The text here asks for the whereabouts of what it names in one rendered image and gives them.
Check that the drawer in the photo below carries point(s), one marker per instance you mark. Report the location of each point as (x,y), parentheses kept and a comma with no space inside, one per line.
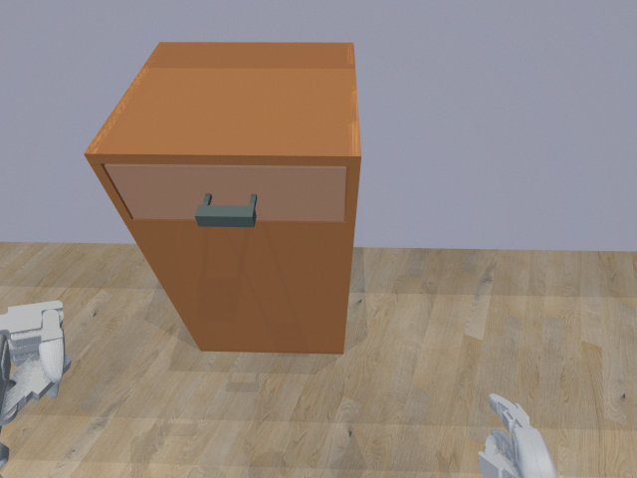
(284,192)

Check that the right robot hand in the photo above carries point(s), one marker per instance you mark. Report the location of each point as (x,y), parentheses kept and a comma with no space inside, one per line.
(527,455)

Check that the handle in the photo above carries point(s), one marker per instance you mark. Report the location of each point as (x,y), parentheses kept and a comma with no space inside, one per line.
(226,215)

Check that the cabinet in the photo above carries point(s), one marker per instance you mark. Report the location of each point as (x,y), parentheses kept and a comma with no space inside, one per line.
(278,287)

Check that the left robot hand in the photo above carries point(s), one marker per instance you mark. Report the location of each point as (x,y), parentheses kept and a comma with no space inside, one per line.
(32,336)

